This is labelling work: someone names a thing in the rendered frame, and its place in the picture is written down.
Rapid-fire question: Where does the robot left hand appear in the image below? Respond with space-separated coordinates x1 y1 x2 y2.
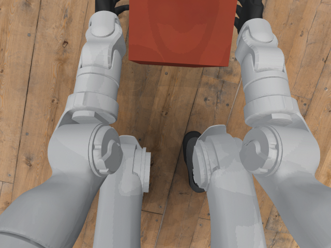
95 0 129 16

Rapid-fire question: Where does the robot left upper arm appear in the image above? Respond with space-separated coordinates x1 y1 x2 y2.
0 123 123 248

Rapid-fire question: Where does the robot right upper arm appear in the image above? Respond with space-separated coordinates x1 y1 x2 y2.
239 124 331 248

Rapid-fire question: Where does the robot left forearm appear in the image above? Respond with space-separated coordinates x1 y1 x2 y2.
48 11 126 160

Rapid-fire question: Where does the robot right forearm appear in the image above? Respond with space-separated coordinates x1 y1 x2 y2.
235 18 312 134

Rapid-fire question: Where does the robot right hand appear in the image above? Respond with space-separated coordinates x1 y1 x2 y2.
234 0 264 34

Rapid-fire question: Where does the carton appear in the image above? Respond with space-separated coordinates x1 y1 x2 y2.
128 0 237 68

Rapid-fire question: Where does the robot left thigh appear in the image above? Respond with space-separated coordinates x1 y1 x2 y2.
93 144 151 248

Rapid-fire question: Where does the robot right shin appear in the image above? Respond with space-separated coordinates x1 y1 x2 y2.
192 125 243 183

